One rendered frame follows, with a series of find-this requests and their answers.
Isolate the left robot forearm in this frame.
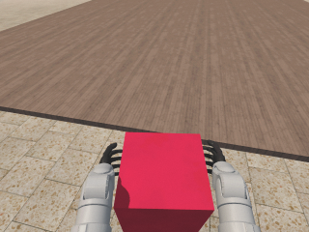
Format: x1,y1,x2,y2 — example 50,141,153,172
70,162,115,232

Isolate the carton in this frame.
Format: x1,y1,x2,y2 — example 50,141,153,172
113,131,214,232

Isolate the robot left hand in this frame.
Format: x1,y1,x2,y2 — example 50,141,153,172
99,142,123,176

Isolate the robot right hand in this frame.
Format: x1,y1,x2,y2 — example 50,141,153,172
202,139,226,174

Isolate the right robot forearm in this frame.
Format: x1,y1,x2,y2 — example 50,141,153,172
211,161,261,232

